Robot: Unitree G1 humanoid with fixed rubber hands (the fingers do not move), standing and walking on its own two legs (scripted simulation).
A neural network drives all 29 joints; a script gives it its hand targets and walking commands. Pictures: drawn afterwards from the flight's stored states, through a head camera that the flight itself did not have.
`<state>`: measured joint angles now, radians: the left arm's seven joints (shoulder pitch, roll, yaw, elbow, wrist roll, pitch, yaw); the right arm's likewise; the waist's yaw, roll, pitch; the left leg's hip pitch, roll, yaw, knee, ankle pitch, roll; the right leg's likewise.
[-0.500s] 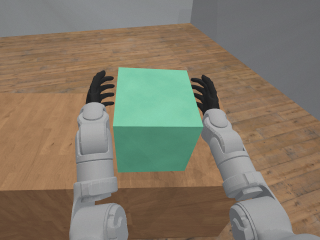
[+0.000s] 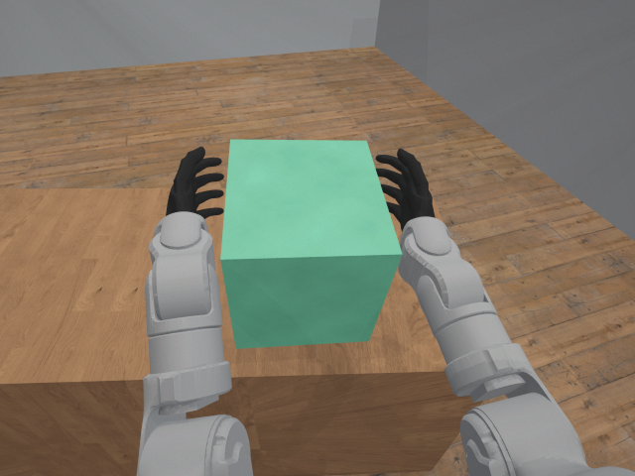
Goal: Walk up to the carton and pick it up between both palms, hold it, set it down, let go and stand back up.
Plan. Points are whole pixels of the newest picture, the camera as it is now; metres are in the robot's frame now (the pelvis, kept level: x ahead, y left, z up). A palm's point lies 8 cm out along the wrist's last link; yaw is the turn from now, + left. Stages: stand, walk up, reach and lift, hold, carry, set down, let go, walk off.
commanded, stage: hold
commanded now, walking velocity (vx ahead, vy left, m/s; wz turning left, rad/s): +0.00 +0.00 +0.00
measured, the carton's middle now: (301, 243) +0.37 +0.01 +0.12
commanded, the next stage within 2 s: none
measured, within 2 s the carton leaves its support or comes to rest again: neither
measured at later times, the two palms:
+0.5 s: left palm (187, 211) +0.36 +0.14 +0.19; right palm (415, 213) +0.35 -0.13 +0.18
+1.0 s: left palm (187, 213) +0.35 +0.14 +0.19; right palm (415, 213) +0.35 -0.13 +0.18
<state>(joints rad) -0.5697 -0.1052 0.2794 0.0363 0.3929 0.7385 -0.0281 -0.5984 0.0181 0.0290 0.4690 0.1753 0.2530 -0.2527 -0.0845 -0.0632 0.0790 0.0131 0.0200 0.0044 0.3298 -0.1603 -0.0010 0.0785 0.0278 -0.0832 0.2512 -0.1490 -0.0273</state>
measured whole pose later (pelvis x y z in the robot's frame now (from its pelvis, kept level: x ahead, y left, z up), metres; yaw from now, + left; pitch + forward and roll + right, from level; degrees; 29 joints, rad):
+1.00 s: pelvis +0.00 +0.00 +0.00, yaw +0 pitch -10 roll -1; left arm -0.59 -0.11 0.28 0.06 0.40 0.74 -0.02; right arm -0.61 0.02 0.01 0.48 0.16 0.25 -0.24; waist -0.09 -0.06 0.08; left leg 0.01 0.02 0.01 0.33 -0.16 0.00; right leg 0.07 0.02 -0.08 0.25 -0.14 -0.02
